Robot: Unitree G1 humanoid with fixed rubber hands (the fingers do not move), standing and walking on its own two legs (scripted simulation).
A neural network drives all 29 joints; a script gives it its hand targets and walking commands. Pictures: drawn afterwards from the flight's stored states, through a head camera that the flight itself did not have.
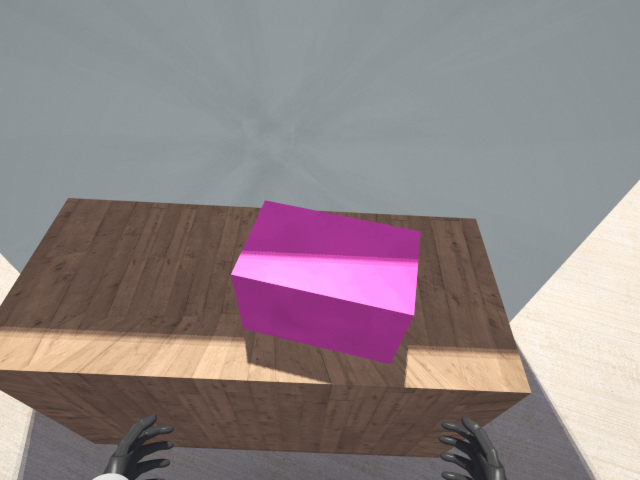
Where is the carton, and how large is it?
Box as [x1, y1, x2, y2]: [231, 200, 420, 363]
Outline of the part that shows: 265,200 231,273 243,328 390,363 413,316 420,231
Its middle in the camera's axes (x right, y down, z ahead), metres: +0.02 +0.08 +0.69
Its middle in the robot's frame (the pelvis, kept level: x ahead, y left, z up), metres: +0.46 -0.02 -0.11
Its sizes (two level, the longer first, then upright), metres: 0.276 0.164 0.181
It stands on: a pedestal, 0.57 m high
